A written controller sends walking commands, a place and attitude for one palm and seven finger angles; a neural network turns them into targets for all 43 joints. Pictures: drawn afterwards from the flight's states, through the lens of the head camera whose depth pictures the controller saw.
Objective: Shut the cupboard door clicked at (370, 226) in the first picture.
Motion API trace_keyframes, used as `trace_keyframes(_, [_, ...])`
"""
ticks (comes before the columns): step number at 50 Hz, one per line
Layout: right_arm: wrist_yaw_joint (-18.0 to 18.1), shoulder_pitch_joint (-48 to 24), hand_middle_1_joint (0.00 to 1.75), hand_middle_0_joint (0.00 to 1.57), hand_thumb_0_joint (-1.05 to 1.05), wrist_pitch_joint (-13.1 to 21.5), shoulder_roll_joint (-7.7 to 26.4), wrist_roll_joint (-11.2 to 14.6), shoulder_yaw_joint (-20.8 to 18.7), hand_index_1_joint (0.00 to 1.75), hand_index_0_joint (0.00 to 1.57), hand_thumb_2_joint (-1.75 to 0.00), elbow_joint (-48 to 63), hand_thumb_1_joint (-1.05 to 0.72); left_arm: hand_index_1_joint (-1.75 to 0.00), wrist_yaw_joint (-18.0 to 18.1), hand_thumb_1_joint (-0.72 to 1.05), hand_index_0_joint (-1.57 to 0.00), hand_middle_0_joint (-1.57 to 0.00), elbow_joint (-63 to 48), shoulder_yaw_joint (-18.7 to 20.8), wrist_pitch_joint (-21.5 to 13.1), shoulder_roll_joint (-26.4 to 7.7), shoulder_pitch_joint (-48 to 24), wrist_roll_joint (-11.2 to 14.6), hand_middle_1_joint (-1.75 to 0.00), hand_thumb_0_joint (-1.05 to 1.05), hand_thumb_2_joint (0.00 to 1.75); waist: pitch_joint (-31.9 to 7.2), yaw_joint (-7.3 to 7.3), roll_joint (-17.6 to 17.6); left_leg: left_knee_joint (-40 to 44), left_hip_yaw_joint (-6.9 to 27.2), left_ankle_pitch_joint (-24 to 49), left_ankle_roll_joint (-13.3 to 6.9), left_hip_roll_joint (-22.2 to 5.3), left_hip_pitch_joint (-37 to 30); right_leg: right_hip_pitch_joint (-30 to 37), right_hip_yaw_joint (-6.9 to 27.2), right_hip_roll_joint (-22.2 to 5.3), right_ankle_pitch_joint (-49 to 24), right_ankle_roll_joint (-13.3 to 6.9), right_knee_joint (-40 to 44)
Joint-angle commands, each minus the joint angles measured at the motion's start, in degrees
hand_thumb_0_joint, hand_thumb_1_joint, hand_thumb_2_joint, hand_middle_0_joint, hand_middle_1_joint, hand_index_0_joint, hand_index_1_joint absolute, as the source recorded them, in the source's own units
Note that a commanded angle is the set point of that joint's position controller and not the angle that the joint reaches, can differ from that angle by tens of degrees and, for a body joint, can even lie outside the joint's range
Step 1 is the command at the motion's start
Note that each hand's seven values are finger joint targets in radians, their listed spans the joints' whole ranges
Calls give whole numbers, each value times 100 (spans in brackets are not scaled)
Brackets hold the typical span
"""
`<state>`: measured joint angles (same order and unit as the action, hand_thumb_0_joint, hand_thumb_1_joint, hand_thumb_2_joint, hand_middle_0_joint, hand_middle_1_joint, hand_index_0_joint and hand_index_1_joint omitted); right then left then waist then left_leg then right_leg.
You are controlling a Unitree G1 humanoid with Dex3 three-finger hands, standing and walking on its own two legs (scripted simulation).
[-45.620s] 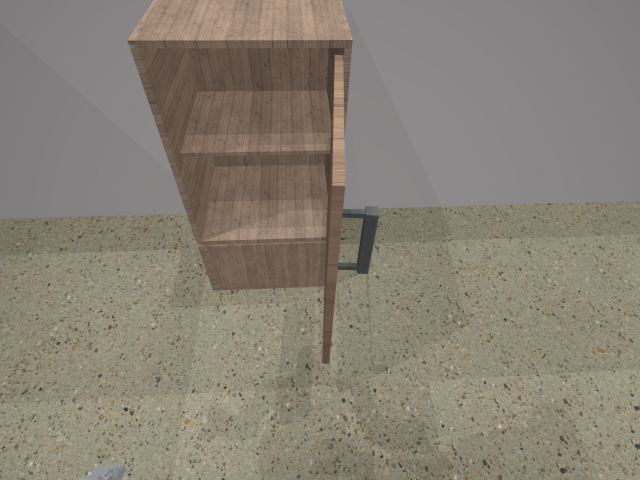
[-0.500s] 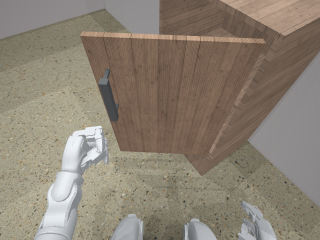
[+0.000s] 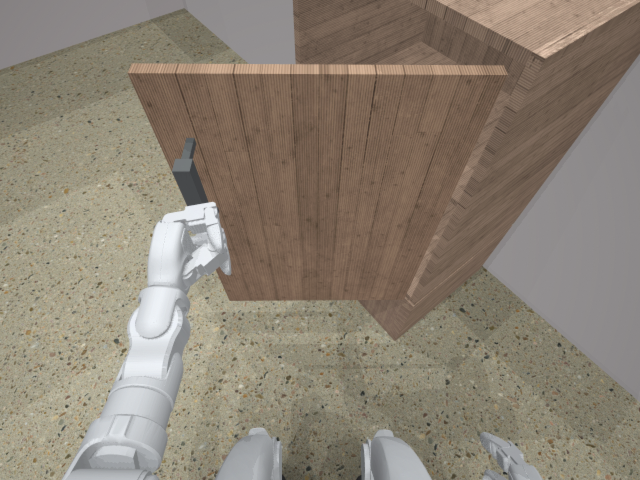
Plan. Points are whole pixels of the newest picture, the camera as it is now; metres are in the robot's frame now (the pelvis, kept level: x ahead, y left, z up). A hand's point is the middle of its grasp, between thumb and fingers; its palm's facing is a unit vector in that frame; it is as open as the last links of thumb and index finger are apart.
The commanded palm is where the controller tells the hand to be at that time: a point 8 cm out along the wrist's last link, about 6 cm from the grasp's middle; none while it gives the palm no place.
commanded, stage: bring the fist close to the handle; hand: left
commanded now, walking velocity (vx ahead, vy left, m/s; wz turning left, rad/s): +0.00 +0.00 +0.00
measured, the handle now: (201, 194) +0.48 +0.17 +0.04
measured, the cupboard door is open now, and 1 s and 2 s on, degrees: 52 46 33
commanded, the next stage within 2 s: push the door shut along its arc in 0.24 s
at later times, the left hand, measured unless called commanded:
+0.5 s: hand (219, 249) +0.39 +0.14 +0.04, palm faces -0.05 -1.00 -0.05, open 3.1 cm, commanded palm +0.38 +0.19 +0.05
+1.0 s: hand (236, 212) +0.44 +0.12 +0.05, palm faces -0.18 -0.98 -0.06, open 3.1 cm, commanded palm +0.44 +0.17 +0.05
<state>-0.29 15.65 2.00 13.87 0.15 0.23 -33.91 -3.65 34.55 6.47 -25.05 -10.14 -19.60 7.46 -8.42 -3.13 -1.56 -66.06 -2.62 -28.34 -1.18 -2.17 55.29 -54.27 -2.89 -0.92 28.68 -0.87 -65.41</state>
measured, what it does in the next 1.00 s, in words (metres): stands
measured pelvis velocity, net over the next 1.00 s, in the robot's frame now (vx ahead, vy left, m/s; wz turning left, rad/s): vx -0.01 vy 0.00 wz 0.00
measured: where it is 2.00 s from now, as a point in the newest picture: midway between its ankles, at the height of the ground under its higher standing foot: outside the picture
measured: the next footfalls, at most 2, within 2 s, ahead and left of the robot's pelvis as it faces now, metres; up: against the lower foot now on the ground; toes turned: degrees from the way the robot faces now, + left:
none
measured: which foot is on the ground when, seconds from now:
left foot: down 0.00-1.00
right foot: down 0.00-1.00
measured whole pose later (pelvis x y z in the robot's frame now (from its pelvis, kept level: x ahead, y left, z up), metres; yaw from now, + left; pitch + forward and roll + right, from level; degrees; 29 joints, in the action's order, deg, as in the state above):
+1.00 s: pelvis -0.01 +0.00 -0.01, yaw +0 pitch +20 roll -1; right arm 0.2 18.7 1.3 15.3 0.8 -0.1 -37.4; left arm -13.7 57.9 10.3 -27.1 -16.8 -41.3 7.3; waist -8.1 -6.2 -2.2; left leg -69.0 -2.0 -28.1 -1.4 -2.1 61.3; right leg -59.9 -3.3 -1.0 28.4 -0.8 -67.9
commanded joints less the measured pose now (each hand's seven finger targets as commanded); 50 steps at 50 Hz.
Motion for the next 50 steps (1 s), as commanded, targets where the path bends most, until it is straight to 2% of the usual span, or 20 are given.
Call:
trace_keyframes(1, [45,123,30,20,0,195,817,41,-313,30,20,-90,712,-90,-150,-53,90,-130,-130,-1100,305,-476,-760,-1436,111,-150,0,90,-1943,54,290,946,259,1272,-8,196,-1073,1421,233,119,-1633,-35,966])
trace_keyframes(4, [77,141,30,20,0,227,838,34,-330,30,20,-90,666,-90,-150,-90,90,-130,-130,-1187,253,-590,-739,-1718,159,-150,0,90,-1963,-14,171,902,274,1163,-24,200,-1132,1311,253,126,-1495,-33,986])
trace_keyframes(6, [88,123,30,20,0,247,831,38,-348,30,20,-90,623,-90,-150,-111,90,-130,-130,-1140,253,-655,-691,-1683,193,-150,0,90,-2011,-17,253,887,271,1154,-21,195,-1173,1295,255,119,-1480,-22,996])
trace_keyframes(7, [92,119,30,20,0,252,836,46,-343,30,20,-90,589,-90,-150,-132,90,-130,-130,-1043,225,-658,-693,-1742,184,-150,0,90,-1904,-52,231,895,274,1076,-16,194,-1147,1223,248,115,-1397,-23,1018])
trace_keyframes(9, [112,150,30,20,0,278,862,38,-350,30,20,-90,558,-90,-150,-156,90,-130,-130,-1061,339,-691,-849,-1810,180,-150,0,90,-2029,-14,117,853,283,1129,-21,207,-1154,1258,268,124,-1449,-37,968])
trace_keyframes(11, [106,120,30,20,0,271,840,41,-347,30,20,-90,559,-90,-150,-197,90,-130,-130,-1012,278,-684,-756,-1742,194,-150,0,90,-2083,-5,147,860,271,1171,-22,211,-1157,1297,277,106,-1526,-24,966])
trace_keyframes(18, [119,86,30,20,0,255,848,65,-332,30,20,-90,581,-90,-150,-257,90,-130,-130,-856,311,-595,-815,-1863,214,-150,0,90,-2004,-5,149,871,285,1058,-16,207,-1118,1233,274,107,-1385,-25,992])
trace_keyframes(19, [139,126,30,20,0,258,879,66,-335,30,20,-90,552,-90,-150,-269,90,-130,-130,-863,381,-609,-969,-2069,192,-150,0,90,-2048,-65,192,836,310,1090,-33,199,-1123,1215,283,120,-1426,-25,964])
trace_keyframes(23, [161,141,30,20,0,289,877,74,-315,30,20,-90,427,-90,-150,-359,90,-130,-130,-481,198,-635,-868,-2916,133,-150,0,90,-1882,-247,73,793,379,854,-23,195,-1124,863,262,120,-1160,-22,962])
trace_keyframes(24, [179,204,30,20,0,293,919,69,-321,30,20,-90,403,-90,-150,-370,90,-130,-130,-357,397,-635,-1121,-2998,107,-150,0,90,-1934,-208,65,782,411,883,-16,186,-1127,843,246,134,-1157,-46,916])
trace_keyframes(26, [173,214,30,20,0,311,898,72,-324,30,20,-90,370,-90,-150,-441,90,-130,-130,-204,236,-636,-913,-3229,110,-150,0,90,-2164,-257,-26,734,419,1016,-13,192,-1271,780,238,122,-1298,-42,862])
trace_keyframes(27, [160,260,30,20,0,321,904,69,-328,30,20,-90,358,-90,-150,-479,90,-130,-130,-91,307,-618,-952,-3250,145,-150,0,90,-2265,-215,-61,715,426,1122,-1,197,-1287,833,221,124,-1401,-53,822])
trace_keyframes(28, [154,297,30,20,0,303,940,67,-334,30,20,-90,349,-90,-150,-503,90,-130,-130,-18,455,-611,-1153,-3201,127,-150,0,90,-2378,-161,-126,717,456,1293,21,183,-1369,838,197,127,-1524,-79,757])
trace_keyframes(29, [143,350,30,20,0,292,960,63,-340,30,20,-90,367,-90,-150,-553,90,-130,-130,149,433,-560,-1123,-3116,126,-150,0,90,-2417,-173,-68,681,455,1413,3,187,-1373,826,202,149,-1634,-74,730])
trace_keyframes(33, [111,449,30,20,0,229,954,93,-341,30,20,-90,344,-90,-150,-716,90,-130,-130,424,346,-516,-1072,-3556,122,-150,0,90,-2255,-288,125,678,467,1299,-11,180,-1190,789,206,145,-1561,-58,767])
trace_keyframes(39, [109,616,30,20,0,214,1015,83,-375,30,20,-90,274,-90,-150,-879,90,-130,-130,571,480,-617,-1294,-4103,142,-150,0,90,-2585,-331,-72,586,516,1474,-20,173,-1366,632,198,163,-1604,-85,664])
trace_keyframes(42, [82,683,30,20,0,181,1009,95,-374,30,20,-90,201,-90,-150,-946,90,-130,-130,796,351,-617,-1179,-4362,126,-150,0,90,-2443,-413,-78,614,557,1378,-5,157,-1396,442,162,161,-1444,-81,692])
trace_keyframes(44, [96,752,30,20,0,162,1063,84,-380,30,20,-90,169,-90,-150,-944,90,-130,-130,960,635,-620,-1539,-4508,109,-150,0,90,-2417,-398,-40,597,565,1308,-25,163,-1282,466,177,182,-1379,-97,686])
trace_keyframes(47, [84,774,30,20,0,146,1040,83,-369,30,20,-90,157,-90,-150,-1024,90,-130,-130,1010,509,-655,-1451,-4755,79,-150,0,90,-2547,-471,-96,580,548,1264,-34,163,-1304,427,199,170,-1344,-82,692])
trace_keyframes(50, [85,831,30,20,0,140,1072,87,-355,30,20,-90,105,-90,-150,-1098,90,-130,-130,1323,467,-623,-1474,-5063,67,-150,0,90,-2392,-567,-157,561,589,1128,-42,153,-1252,197,191,192,-1170,-90,695])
